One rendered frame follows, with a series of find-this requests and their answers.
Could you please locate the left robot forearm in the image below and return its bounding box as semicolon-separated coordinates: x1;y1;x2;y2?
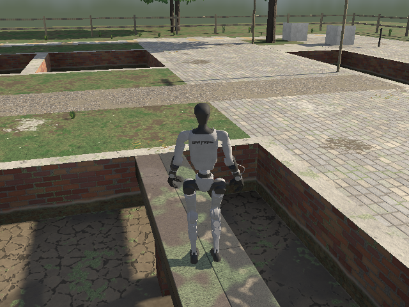
169;156;179;178

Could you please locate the robot left hand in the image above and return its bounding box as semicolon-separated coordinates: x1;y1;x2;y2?
168;176;183;188

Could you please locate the robot right upper arm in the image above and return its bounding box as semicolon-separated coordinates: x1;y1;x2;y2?
216;130;234;166

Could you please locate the left robot shin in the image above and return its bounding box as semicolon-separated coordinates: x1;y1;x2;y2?
187;212;197;255

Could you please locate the left robot foot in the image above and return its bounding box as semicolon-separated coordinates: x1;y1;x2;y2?
190;248;199;264

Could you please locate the robot left upper arm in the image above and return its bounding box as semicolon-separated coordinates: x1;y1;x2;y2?
173;130;190;166

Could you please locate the robot right hand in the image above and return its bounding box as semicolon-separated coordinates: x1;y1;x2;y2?
229;177;244;192

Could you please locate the right robot forearm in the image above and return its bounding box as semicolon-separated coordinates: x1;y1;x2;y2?
228;156;242;181

